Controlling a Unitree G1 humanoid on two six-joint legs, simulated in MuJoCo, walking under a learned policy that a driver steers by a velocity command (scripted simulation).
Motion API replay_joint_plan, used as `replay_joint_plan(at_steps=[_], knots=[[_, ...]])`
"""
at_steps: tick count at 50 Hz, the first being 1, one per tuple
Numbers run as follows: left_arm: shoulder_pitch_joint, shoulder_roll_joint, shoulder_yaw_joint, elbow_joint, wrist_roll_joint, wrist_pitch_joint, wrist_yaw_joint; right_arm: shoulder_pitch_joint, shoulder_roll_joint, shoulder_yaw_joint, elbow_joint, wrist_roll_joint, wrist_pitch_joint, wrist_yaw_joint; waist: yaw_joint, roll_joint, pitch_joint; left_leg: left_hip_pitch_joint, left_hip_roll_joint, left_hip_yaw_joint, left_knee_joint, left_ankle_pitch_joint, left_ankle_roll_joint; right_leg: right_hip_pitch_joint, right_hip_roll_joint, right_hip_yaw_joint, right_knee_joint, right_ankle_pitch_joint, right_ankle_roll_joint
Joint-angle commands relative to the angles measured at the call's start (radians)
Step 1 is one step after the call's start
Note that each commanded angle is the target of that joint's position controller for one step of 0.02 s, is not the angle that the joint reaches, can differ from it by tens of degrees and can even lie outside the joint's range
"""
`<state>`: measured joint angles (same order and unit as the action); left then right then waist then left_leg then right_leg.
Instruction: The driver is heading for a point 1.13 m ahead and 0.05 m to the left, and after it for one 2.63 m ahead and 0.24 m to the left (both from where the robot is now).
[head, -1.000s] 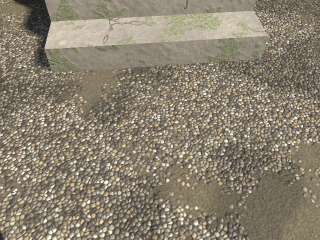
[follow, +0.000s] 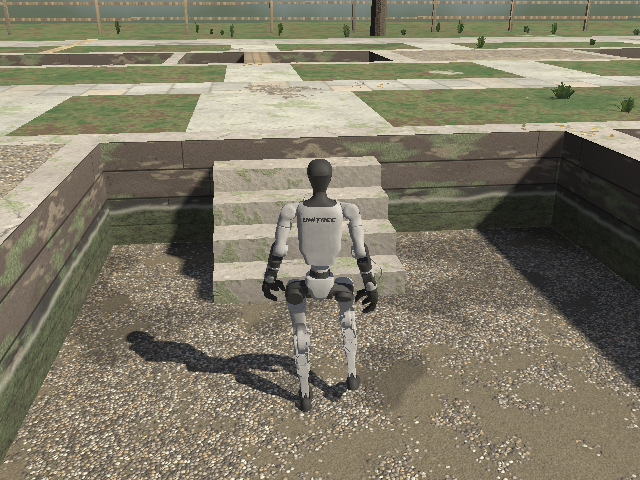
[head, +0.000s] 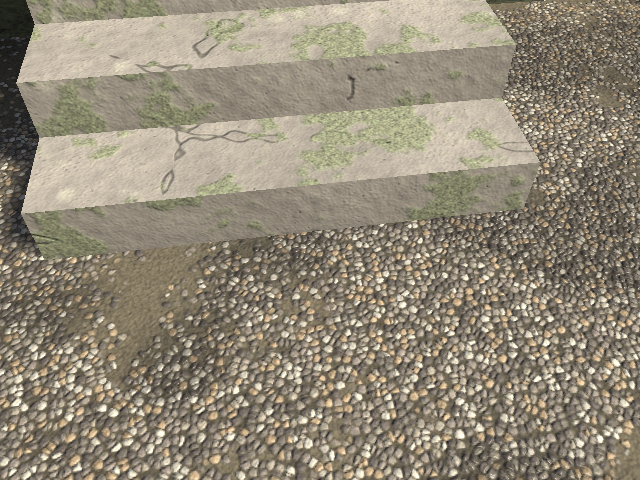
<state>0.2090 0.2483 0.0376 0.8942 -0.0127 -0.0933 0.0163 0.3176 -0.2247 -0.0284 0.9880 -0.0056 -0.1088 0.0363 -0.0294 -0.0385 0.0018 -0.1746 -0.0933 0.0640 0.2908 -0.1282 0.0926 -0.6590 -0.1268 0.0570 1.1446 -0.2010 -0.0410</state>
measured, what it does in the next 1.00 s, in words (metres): walks ahead: right foot, then left foot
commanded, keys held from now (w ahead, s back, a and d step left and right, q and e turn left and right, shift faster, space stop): w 1.00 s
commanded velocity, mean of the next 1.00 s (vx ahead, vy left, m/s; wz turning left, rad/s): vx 0.50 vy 0.00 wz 0.00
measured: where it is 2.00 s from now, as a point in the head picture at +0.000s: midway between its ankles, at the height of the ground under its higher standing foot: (339, 305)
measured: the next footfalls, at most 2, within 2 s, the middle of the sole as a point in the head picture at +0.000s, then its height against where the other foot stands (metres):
right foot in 0.30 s outside the picture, level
left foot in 0.86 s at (293, 421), level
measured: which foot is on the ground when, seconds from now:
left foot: down 0.00-0.32, up 0.34-0.84, down 0.86-1.00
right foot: up 0.00-0.28, down 0.30-0.88, up 0.90-1.00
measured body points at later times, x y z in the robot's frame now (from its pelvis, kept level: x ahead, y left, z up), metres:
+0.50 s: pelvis +0.28 -0.08 +0.00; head +0.29 -0.10 +0.45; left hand +0.33 +0.18 -0.12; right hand +0.36 -0.35 -0.14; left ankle +0.28 +0.08 -0.66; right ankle +0.30 -0.16 -0.74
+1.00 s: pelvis +0.55 -0.02 -0.01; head +0.58 +0.00 +0.44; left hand +0.55 +0.24 -0.16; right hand +0.65 -0.27 -0.13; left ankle +0.61 +0.06 -0.74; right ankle +0.44 -0.15 -0.66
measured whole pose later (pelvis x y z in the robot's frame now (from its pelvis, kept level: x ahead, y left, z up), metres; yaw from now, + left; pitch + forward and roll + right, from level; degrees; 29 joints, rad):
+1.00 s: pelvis +0.55 -0.02 -0.01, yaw +1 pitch +1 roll +0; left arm 0.33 0.25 0.05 0.99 0.02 -0.08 -0.02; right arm 0.19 -0.23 -0.05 0.92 -0.03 -0.08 0.02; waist 0.02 -0.03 0.06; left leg -0.33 -0.02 0.09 0.46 -0.15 0.07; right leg -0.35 -0.03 0.00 1.12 -0.34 -0.07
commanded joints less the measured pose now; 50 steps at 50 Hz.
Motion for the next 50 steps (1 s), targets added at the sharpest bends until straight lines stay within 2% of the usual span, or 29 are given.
replay_joint_plan(at_steps=[1,5,10,12,13,14,15,16,17,18,19,20,22,23,25,28,32,38,39,40,41,42,43,44,45,46,47,48,50], knots=[[0.034,0.046,0.014,-0.043,0.013,0.004,0.007,-0.038,-0.130,-0.020,-0.053,0.001,-0.018,-0.020,0.046,0.077,0.055,-0.103,0.278,-0.206,-0.205,0.083,0.170,-0.026,-0.042,0.001,-0.138,0.157,0.027],[-0.128,0.029,0.007,-0.087,0.004,-0.007,-0.005,0.044,-0.158,-0.025,-0.036,0.017,-0.005,-0.036,-0.012,0.077,0.055,-0.013,0.264,-0.161,-0.191,0.094,0.127,0.001,0.001,-0.036,-0.431,0.308,0.035],[-0.254,0.041,0.002,-0.137,-0.009,-0.016,-0.036,0.119,-0.169,-0.032,-0.002,0.026,0.016,-0.039,-0.050,0.090,0.084,0.147,0.325,-0.178,-0.122,0.068,0.113,-0.002,0.031,-0.043,-0.584,0.226,0.018],[-0.237,0.062,0.008,-0.145,-0.010,-0.025,-0.047,0.111,-0.180,-0.038,0.000,0.027,0.027,-0.041,-0.026,0.102,0.072,0.194,0.350,-0.191,-0.070,0.115,0.098,0.048,0.046,-0.050,-0.626,0.145,-0.010],[-0.190,0.079,0.016,-0.136,-0.009,-0.029,-0.049,0.094,-0.188,-0.040,-0.004,0.027,0.032,-0.042,0.006,0.114,0.046,0.198,0.348,-0.185,-0.016,0.217,0.086,0.127,0.068,-0.069,-0.645,0.115,-0.026],[-0.080,0.110,0.035,-0.105,-0.007,-0.032,-0.047,0.072,-0.183,-0.037,-0.010,0.023,0.037,-0.042,0.067,0.111,-0.016,0.184,0.308,-0.149,0.115,0.386,0.065,0.279,0.103,-0.097,-0.667,0.103,-0.049],[0.115,0.173,0.063,-0.050,-0.004,-0.034,-0.040,0.063,-0.148,-0.023,-0.025,0.011,0.039,-0.041,0.144,0.078,-0.145,0.074,0.246,-0.097,0.356,0.415,0.033,0.551,0.064,-0.050,-0.646,0.129,-0.093],[0.273,0.290,0.091,-0.025,0.016,-0.029,-0.034,0.141,-0.054,0.008,-0.053,-0.001,0.022,-0.035,0.148,-0.133,-0.313,-0.294,0.111,-0.019,0.765,0.083,-0.037,0.958,-0.197,0.332,-0.664,0.092,-0.226],[0.306,0.250,0.080,-0.010,0.012,-0.024,-0.040,0.178,-0.029,0.019,-0.037,0.019,-0.005,-0.028,0.138,-0.264,-0.403,-0.520,0.026,-0.127,0.977,-0.419,-0.052,1.084,-0.296,0.687,-0.829,-0.026,-0.313],[0.231,0.174,0.056,-0.024,0.006,-0.027,-0.041,0.097,-0.144,-0.010,-0.052,0.043,-0.023,-0.024,0.133,-0.164,-0.269,-0.615,0.097,-0.188,1.064,-0.380,-0.029,0.976,-0.260,0.587,-0.844,-0.062,-0.258],[0.134,0.131,0.042,-0.048,0.005,-0.025,-0.039,0.014,-0.165,-0.016,-0.077,0.051,-0.029,-0.025,0.108,-0.097,-0.168,-0.616,0.153,-0.160,1.044,-0.284,-0.016,0.831,-0.221,0.426,-0.856,0.002,-0.217],[0.057,0.103,0.031,-0.060,0.009,-0.024,-0.044,-0.025,-0.151,-0.018,-0.083,0.039,-0.024,-0.031,0.075,-0.022,-0.098,-0.570,0.193,-0.138,0.980,-0.204,-0.021,0.686,-0.176,0.316,-0.895,0.087,-0.197],[0.014,0.064,0.019,-0.055,0.018,-0.026,-0.052,-0.007,-0.118,-0.025,-0.078,0.023,0.005,-0.037,0.022,-0.037,-0.045,-0.464,0.234,-0.136,0.880,-0.121,-0.031,0.537,-0.109,0.191,-0.961,0.154,-0.172],[0.031,0.068,0.021,-0.043,0.018,-0.029,-0.054,0.011,-0.093,-0.023,-0.072,0.021,0.016,-0.038,0.012,-0.038,-0.038,-0.443,0.233,-0.126,0.861,-0.104,-0.037,0.508,-0.097,0.158,-0.979,0.200,-0.179],[0.068,0.097,0.029,-0.018,0.018,-0.033,-0.047,-0.012,-0.088,-0.027,-0.084,0.018,0.029,-0.042,0.003,-0.023,-0.011,-0.481,0.237,-0.119,0.805,-0.049,-0.052,0.499,-0.090,0.107,-1.002,0.287,-0.191],[0.118,0.113,0.032,0.006,0.017,-0.024,-0.030,-0.131,-0.086,-0.031,-0.126,0.010,0.029,-0.042,0.026,-0.012,0.018,-0.568,0.239,-0.115,0.642,0.083,-0.072,0.538,-0.087,0.065,-1.019,0.332,-0.185],[0.172,0.126,0.033,0.029,0.007,-0.016,-0.016,-0.274,-0.066,-0.024,-0.165,0.015,0.021,-0.031,0.068,-0.019,0.048,-0.528,0.207,-0.082,0.408,0.237,-0.072,0.557,-0.062,0.009,-1.039,0.272,-0.155],[0.243,0.141,0.042,0.081,-0.002,0.006,-0.005,-0.416,-0.076,-0.018,-0.224,0.026,0.006,-0.001,0.098,-0.024,0.098,-0.552,0.182,-0.077,0.256,0.162,-0.040,0.729,-0.129,0.016,-0.979,0.274,-0.146],[0.237,0.144,0.045,0.083,-0.004,0.010,-0.003,-0.415,-0.083,-0.020,-0.230,0.027,0.003,0.005,0.088,-0.028,0.093,-0.533,0.176,-0.073,0.242,0.127,-0.028,0.751,-0.140,0.019,-0.957,0.306,-0.140],[0.256,0.109,0.030,0.093,0.063,-0.002,-0.008,-0.372,-0.074,-0.013,-0.220,-0.054,0.023,0.010,0.076,-0.038,0.096,-0.423,0.147,0.008,0.226,0.093,-0.019,0.729,-0.096,-0.024,-0.942,0.397,-0.120],[0.260,0.117,0.035,0.102,0.063,-0.007,-0.012,-0.316,-0.081,-0.022,-0.205,-0.059,0.028,0.006,0.060,-0.068,0.075,-0.305,0.115,0.026,0.227,0.044,-0.005,0.705,-0.092,-0.026,-0.877,0.542,-0.104],[0.242,0.141,0.040,0.105,0.056,-0.006,-0.014,-0.182,-0.106,-0.034,-0.167,-0.055,0.025,-0.002,-0.008,-0.063,0.012,-0.154,0.081,0.036,0.198,0.006,0.016,0.702,-0.066,-0.050,-0.721,0.678,-0.086],[0.244,0.132,0.036,0.103,0.052,-0.006,-0.013,0.004,-0.153,-0.052,-0.112,-0.065,0.014,-0.013,-0.079,-0.027,-0.101,0.080,0.103,0.008,0.203,0.007,0.048,0.616,-0.019,-0.087,-0.497,0.623,-0.068],[0.329,0.040,0.012,0.065,0.014,-0.007,-0.019,0.158,-0.271,-0.081,-0.094,-0.090,0.008,-0.028,-0.083,0.190,-0.290,0.455,0.405,-0.366,0.213,-0.005,0.144,0.295,0.071,-0.140,-0.117,0.231,-0.027],[0.360,0.062,0.020,0.083,0.003,-0.009,-0.019,0.194,-0.289,-0.093,-0.075,-0.048,0.023,-0.026,-0.084,0.315,-0.417,0.553,0.537,-0.747,0.031,-0.022,0.220,0.109,0.212,-0.069,0.129,-0.345,-0.018],[0.250,0.126,0.038,0.065,0.021,-0.005,-0.019,0.083,-0.253,-0.083,-0.090,-0.025,0.029,-0.025,-0.051,0.192,-0.268,0.433,0.475,-0.622,0.011,-0.093,0.181,0.023,0.135,0.013,0.173,-0.273,-0.041],[0.170,0.109,0.033,0.047,0.024,-0.009,-0.027,-0.013,-0.176,-0.062,-0.106,-0.020,0.026,-0.023,-0.027,0.126,-0.143,0.282,0.433,-0.489,-0.012,-0.089,0.156,0.019,0.088,0.003,0.122,-0.175,-0.047],[0.145,0.082,0.028,0.049,0.027,-0.007,-0.032,-0.052,-0.126,-0.049,-0.102,-0.019,0.021,-0.020,0.000,0.102,-0.062,0.156,0.387,-0.388,-0.056,-0.025,0.125,0.059,0.050,-0.008,0.048,-0.119,-0.047],[0.172,0.052,0.022,0.064,0.055,0.022,-0.040,-0.059,-0.088,-0.037,-0.078,-0.012,0.014,-0.021,0.045,0.120,-0.021,0.022,0.333,-0.280,-0.108,0.041,0.097,0.166,0.028,-0.022,-0.025,-0.091,-0.033]])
